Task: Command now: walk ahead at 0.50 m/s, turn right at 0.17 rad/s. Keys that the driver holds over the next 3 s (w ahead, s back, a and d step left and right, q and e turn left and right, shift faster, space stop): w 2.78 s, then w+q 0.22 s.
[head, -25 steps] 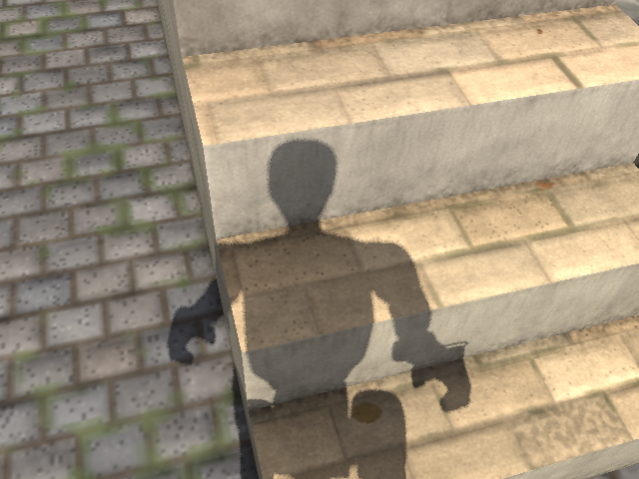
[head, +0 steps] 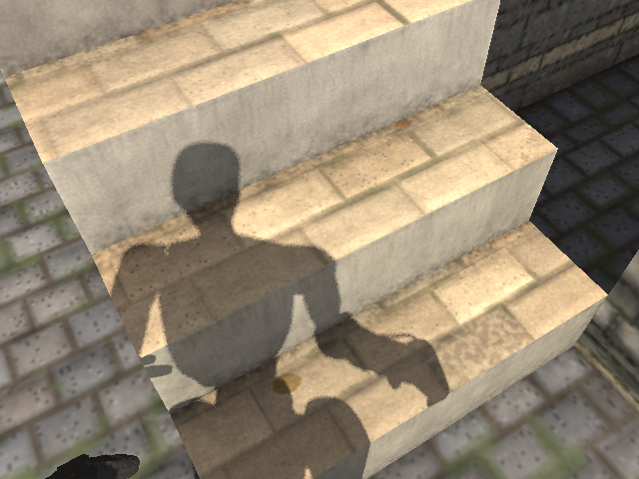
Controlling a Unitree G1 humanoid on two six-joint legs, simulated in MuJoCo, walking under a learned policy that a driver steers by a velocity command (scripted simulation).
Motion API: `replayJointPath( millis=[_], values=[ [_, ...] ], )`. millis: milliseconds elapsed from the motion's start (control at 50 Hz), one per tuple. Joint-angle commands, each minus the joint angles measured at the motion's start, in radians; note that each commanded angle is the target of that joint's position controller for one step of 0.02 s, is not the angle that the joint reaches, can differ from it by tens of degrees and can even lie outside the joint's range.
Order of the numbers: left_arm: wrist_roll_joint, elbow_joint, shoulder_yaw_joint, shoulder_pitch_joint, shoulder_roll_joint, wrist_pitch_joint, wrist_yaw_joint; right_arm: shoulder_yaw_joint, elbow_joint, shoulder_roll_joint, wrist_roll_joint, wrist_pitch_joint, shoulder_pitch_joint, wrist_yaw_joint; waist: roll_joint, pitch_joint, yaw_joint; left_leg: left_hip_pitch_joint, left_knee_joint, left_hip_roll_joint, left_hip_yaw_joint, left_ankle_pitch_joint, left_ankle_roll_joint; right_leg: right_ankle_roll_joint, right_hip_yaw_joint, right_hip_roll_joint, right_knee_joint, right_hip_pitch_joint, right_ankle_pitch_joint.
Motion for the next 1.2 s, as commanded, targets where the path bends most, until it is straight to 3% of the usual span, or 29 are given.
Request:
replayJointPath(
  millis=[20,40,60,120,200,240,280,300,320,380,400,420,440,460,500,520,600,720,760,800,820,840,860,880,900,940,1000,1140,1200],
  values=[
    [-0.022,0.020,0.083,0.349,0.252,-0.024,0.018,-0.010,-0.110,-0.077,0.011,-0.043,-0.097,0.025,-0.201,-0.247,0.182,-0.414,0.440,-0.033,-0.149,-0.330,-0.042,-0.287,0.495,-0.342,-0.231,0.341,-0.624],
    [-0.019,0.008,0.079,0.235,0.275,-0.060,0.014,-0.024,-0.152,-0.119,0.050,-0.051,-0.213,0.026,-0.189,-0.054,0.160,-0.640,0.568,-0.017,-0.252,-0.251,-0.037,-0.281,0.603,-0.366,-0.335,0.257,-0.687],
    [-0.014,0.002,0.063,0.153,0.230,-0.089,0.018,-0.030,-0.133,-0.118,0.043,-0.055,-0.179,0.027,-0.178,-0.013,0.104,-0.679,0.608,-0.007,-0.292,-0.143,-0.014,-0.240,0.546,-0.338,-0.344,0.234,-0.573],
    [-0.001,0.012,0.025,0.141,0.108,-0.134,0.009,-0.023,-0.047,-0.070,-0.007,-0.078,-0.062,0.024,-0.121,-0.040,0.047,-0.560,0.595,-0.009,-0.294,0.078,-0.010,-0.179,0.304,-0.215,-0.333,0.202,-0.132],
    [0.006,0.023,0.020,0.166,0.099,-0.151,0.002,0.002,-0.045,-0.015,0.005,-0.087,-0.103,0.021,-0.093,-0.032,0.057,-0.392,0.413,-0.034,-0.259,0.236,-0.030,-0.164,0.129,-0.141,-0.312,0.089,0.180],
    [0.009,0.036,0.018,0.191,0.104,-0.142,0.000,0.023,-0.023,0.022,0.011,-0.073,-0.063,0.020,-0.160,-0.054,0.065,-0.209,0.387,-0.070,-0.205,0.207,-0.033,-0.170,0.078,-0.128,-0.310,-0.007,0.185],
    [0.005,0.052,0.018,0.230,0.112,-0.139,-0.003,0.029,-0.046,0.006,0.019,-0.067,-0.120,0.021,-0.154,-0.007,0.091,-0.189,0.322,-0.074,-0.205,0.144,-0.016,-0.192,0.108,-0.158,-0.317,-0.013,0.169],
    [0.045,0.090,0.012,0.268,0.103,-0.133,-0.013,0.043,-0.030,0.031,-0.061,-0.040,-0.083,0.053,-0.138,0.011,0.067,-0.159,0.251,-0.074,-0.176,0.087,-0.010,-0.171,0.084,-0.137,-0.296,0.015,0.296],
    [0.044,0.093,0.014,0.277,0.100,-0.129,-0.014,0.044,-0.025,0.036,-0.067,-0.033,-0.062,0.060,-0.160,-0.013,0.069,-0.119,0.252,-0.091,-0.164,0.024,0.017,-0.181,0.110,-0.169,-0.247,0.049,0.437],
    [0.014,0.095,0.014,0.208,0.108,-0.120,-0.001,0.040,0.030,0.022,-0.039,-0.049,0.132,0.034,-0.120,-0.127,-0.049,0.098,-0.026,-0.140,-0.182,0.046,0.084,-0.163,0.084,-0.157,0.057,0.167,0.978],
    [-0.001,0.096,0.012,0.198,0.103,-0.122,-0.001,0.037,0.060,0.008,-0.050,-0.057,0.197,0.029,-0.097,-0.137,-0.069,0.214,-0.154,-0.138,-0.183,0.124,0.073,-0.128,0.053,-0.104,0.201,0.124,0.876],
    [0.001,0.068,-0.004,0.213,0.048,-0.127,0.004,0.024,0.075,-0.075,-0.070,-0.067,0.272,0.016,0.026,-0.164,-0.062,0.401,-0.175,0.045,-0.408,0.276,0.082,-0.088,0.047,-0.053,0.418,-0.095,0.477],
    [0.003,0.063,-0.029,0.330,-0.046,-0.126,-0.001,-0.019,0.104,-0.230,-0.052,-0.064,0.309,0.008,0.339,-0.180,0.010,0.499,-0.196,0.285,-0.712,0.565,0.245,-0.037,-0.013,0.101,0.650,-0.351,-0.200],
    [0.041,0.109,-0.013,0.292,0.032,-0.102,0.006,-0.008,0.097,-0.145,-0.029,-0.065,0.279,0.018,0.104,-0.134,-0.009,0.373,-0.216,0.274,-0.710,0.286,0.304,-0.034,0.065,0.034,0.799,-0.388,-0.236],
    [0.043,0.112,-0.002,0.228,0.047,-0.100,-0.022,0.027,0.068,-0.021,-0.021,-0.057,0.119,0.034,0.089,0.000,0.041,0.173,-0.330,0.171,-0.602,-0.150,0.255,-0.024,0.053,-0.019,0.838,-0.424,-0.096],
    [0.050,0.109,0.001,0.209,0.049,-0.093,-0.033,0.036,0.075,-0.002,-0.009,-0.063,0.106,0.031,0.098,0.038,0.059,0.122,-0.360,0.136,-0.545,-0.124,0.231,-0.012,0.048,-0.034,0.834,-0.438,-0.034],
    [0.051,0.139,-0.012,0.219,-0.008,-0.079,-0.035,0.034,0.131,-0.008,-0.012,-0.098,0.165,0.025,0.054,-0.042,0.080,0.128,-0.279,0.091,-0.349,0.472,0.230,0.025,-0.014,-0.028,0.787,-0.379,0.066],
    [0.020,0.119,-0.048,0.103,-0.058,-0.062,0.009,0.045,0.140,-0.009,-0.028,-0.097,0.170,0.010,0.164,-0.095,0.051,0.186,-0.178,0.085,-0.276,0.846,0.194,0.005,-0.086,0.023,0.285,-0.145,-0.004],
    [0.013,0.158,-0.043,0.224,-0.041,-0.082,0.030,0.045,0.153,-0.015,-0.007,-0.094,0.174,0.014,0.146,-0.153,0.087,0.207,-0.050,0.083,-0.268,0.978,0.201,-0.032,-0.079,0.040,0.157,-0.018,0.149],
    [0.035,0.223,-0.038,0.362,-0.025,-0.117,0.027,0.050,0.155,-0.001,0.028,-0.089,0.131,0.021,0.057,-0.142,0.159,0.137,0.214,-0.002,-0.229,0.742,0.159,-0.041,-0.109,0.057,-0.104,0.137,0.332],
    [0.055,0.242,-0.032,0.405,0.032,-0.131,0.018,0.063,0.135,0.047,0.026,-0.086,0.158,0.021,-0.069,-0.156,0.135,-0.046,0.383,-0.058,-0.234,0.278,0.115,-0.040,0.073,-0.100,-0.077,0.286,0.650],
    [0.055,0.234,-0.024,0.395,0.087,-0.118,0.019,0.083,0.156,0.131,0.038,-0.060,0.300,0.013,-0.277,-0.252,0.069,-0.081,0.635,-0.155,-0.231,-0.227,0.072,-0.176,0.342,-0.346,-0.129,0.281,0.748],
    [0.028,0.213,-0.005,0.316,0.122,-0.097,0.019,0.070,0.192,0.087,0.002,-0.030,0.351,0.001,-0.220,-0.230,0.053,-0.099,0.877,-0.130,-0.260,-0.262,0.064,-0.295,0.391,-0.368,-0.223,0.132,0.279],
    [0.008,0.200,-0.002,0.233,0.106,-0.082,0.010,0.054,0.179,0.041,-0.042,-0.020,0.277,0.001,-0.147,-0.085,0.048,-0.184,1.054,-0.117,-0.251,-0.218,0.057,-0.306,0.383,-0.307,-0.309,-0.018,-0.147],
    [0.005,0.209,-0.009,0.189,0.088,-0.082,0.004,0.043,0.143,0.036,-0.057,-0.025,0.187,0.009,-0.100,0.022,0.033,-0.298,1.139,-0.111,-0.261,-0.169,0.058,-0.284,0.340,-0.268,-0.333,-0.088,-0.233],
    [0.022,0.264,-0.025,0.253,0.029,-0.099,0.004,0.040,0.133,0.063,-0.045,-0.025,0.163,0.017,-0.047,0.022,0.034,-0.404,1.311,-0.115,-0.265,-0.095,0.063,-0.250,0.250,-0.223,-0.287,-0.074,-0.133],
    [0.042,0.341,-0.020,0.372,0.035,-0.115,0.009,0.060,0.064,0.143,-0.035,-0.033,0.060,0.015,-0.037,-0.040,0.071,-0.650,1.620,-0.147,-0.266,-0.109,0.094,-0.255,0.251,-0.238,-0.238,0.093,-0.037],
    [0.019,0.433,-0.035,0.461,0.040,-0.144,0.025,0.103,-0.133,0.201,-0.026,0.007,-0.173,-0.011,-0.083,0.009,0.075,-1.043,1.897,-0.117,-0.321,-0.299,0.107,-0.235,0.268,-0.315,-0.316,0.134,-0.277],
    [0.012,0.456,-0.044,0.489,0.043,-0.155,0.025,0.119,-0.201,0.211,-0.023,0.010,-0.262,-0.026,-0.043,0.055,0.077,-1.198,1.924,-0.065,-0.326,-0.336,0.106,-0.217,0.258,-0.324,-0.327,0.153,-0.328]
  ],
)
